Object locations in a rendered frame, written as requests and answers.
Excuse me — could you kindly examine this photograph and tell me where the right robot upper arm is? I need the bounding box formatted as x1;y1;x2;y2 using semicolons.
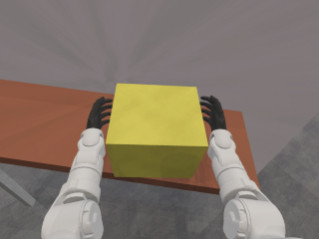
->
222;197;303;239

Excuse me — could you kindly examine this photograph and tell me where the right robot hand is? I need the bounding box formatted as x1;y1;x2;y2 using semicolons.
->
199;96;227;132

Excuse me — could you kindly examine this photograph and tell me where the table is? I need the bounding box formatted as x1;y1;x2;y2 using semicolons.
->
0;79;261;207

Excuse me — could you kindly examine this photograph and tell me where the carton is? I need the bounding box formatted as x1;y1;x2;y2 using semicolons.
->
106;83;208;178

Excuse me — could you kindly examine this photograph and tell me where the left robot upper arm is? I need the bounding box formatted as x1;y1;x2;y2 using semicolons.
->
42;199;104;239

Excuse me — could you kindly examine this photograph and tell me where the left robot hand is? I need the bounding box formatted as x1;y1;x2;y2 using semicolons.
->
86;97;113;129

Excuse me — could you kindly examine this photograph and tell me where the robot right forearm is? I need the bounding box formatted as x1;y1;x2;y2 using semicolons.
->
207;128;286;234

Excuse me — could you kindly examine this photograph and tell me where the robot left forearm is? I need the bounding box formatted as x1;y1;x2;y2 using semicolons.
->
41;127;106;239

